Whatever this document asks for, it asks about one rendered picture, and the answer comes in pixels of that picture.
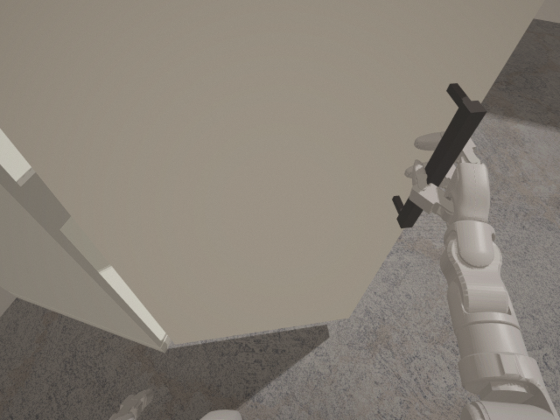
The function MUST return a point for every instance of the handle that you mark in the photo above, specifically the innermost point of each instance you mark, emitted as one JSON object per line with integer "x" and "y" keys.
{"x": 463, "y": 124}

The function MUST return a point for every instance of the robot right upper arm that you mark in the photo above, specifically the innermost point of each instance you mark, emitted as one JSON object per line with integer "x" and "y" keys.
{"x": 484, "y": 410}

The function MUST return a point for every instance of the right robot forearm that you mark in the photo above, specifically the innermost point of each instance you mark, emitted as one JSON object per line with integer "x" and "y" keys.
{"x": 494, "y": 360}

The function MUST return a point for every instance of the fridge door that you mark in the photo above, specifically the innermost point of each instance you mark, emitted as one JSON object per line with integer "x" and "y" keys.
{"x": 235, "y": 161}

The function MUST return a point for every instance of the right robot hand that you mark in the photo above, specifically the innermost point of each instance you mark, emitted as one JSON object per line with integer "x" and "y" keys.
{"x": 467, "y": 185}

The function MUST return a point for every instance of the left robot hand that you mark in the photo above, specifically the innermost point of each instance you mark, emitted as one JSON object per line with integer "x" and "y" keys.
{"x": 133, "y": 405}

